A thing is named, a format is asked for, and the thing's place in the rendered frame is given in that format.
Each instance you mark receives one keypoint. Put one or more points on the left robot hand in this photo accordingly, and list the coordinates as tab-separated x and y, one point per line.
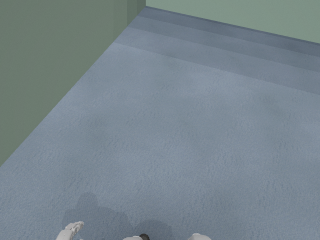
70	230

